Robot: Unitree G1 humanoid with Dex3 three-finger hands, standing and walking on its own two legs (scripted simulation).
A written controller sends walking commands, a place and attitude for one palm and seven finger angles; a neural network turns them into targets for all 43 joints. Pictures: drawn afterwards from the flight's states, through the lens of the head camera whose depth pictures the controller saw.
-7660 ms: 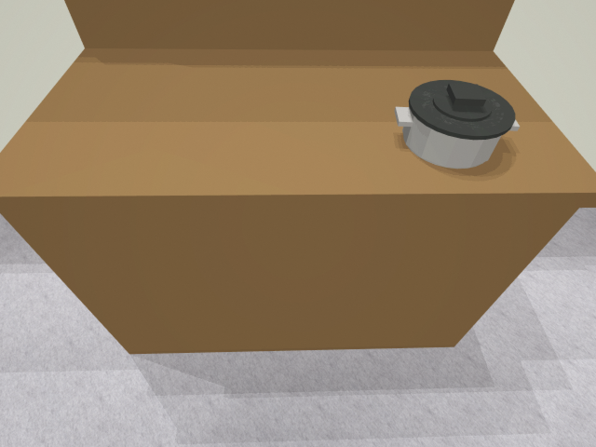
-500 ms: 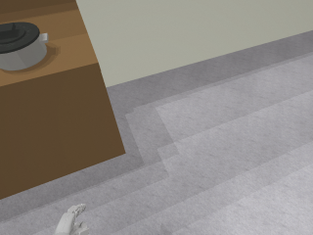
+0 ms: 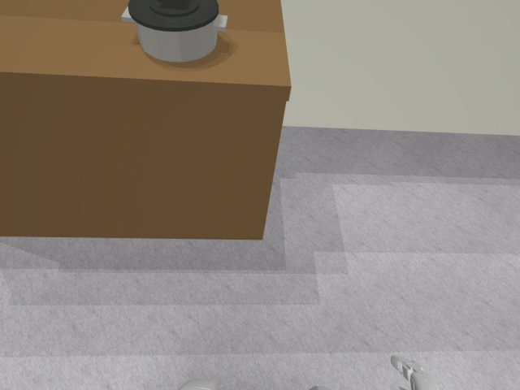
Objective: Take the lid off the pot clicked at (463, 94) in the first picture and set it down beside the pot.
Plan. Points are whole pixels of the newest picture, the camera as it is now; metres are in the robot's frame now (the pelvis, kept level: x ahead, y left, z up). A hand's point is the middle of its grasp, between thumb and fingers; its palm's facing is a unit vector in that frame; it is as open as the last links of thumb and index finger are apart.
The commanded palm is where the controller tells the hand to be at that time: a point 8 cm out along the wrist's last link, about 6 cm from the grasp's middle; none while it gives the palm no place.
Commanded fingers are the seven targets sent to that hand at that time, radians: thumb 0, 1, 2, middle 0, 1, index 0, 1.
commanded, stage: turn to face it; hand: left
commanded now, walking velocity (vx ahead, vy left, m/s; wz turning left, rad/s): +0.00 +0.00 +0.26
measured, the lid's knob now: out of the picture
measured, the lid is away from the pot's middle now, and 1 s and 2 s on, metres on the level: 0.00 0.00 0.00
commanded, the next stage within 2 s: take the last steps up to it in 0.08 s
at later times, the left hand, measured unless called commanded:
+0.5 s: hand out of the picture +0.08 +0.17 -0.14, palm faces +0.16 -0.96 -0.24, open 7.4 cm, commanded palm none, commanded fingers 0.00 0.90 0.90 -0.20 -0.30 -0.20 -0.30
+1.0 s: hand out of the picture +0.08 +0.21 -0.17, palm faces +0.28 -0.94 -0.18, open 7.4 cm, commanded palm none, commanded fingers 0.00 0.90 0.90 -0.20 -0.30 -0.20 -0.30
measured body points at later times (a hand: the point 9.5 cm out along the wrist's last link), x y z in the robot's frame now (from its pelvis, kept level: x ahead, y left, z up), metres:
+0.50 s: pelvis +0.04 -0.02 +0.01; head +0.05 -0.05 +0.46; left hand +0.07 +0.22 -0.12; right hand +0.07 -0.26 -0.16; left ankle +0.00 +0.09 -0.68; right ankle +0.03 -0.12 -0.72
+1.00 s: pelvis +0.20 +0.07 +0.00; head +0.24 +0.08 +0.45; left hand +0.07 +0.26 -0.15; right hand +0.35 -0.12 -0.15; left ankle +0.22 +0.16 -0.72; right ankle +0.09 -0.08 -0.63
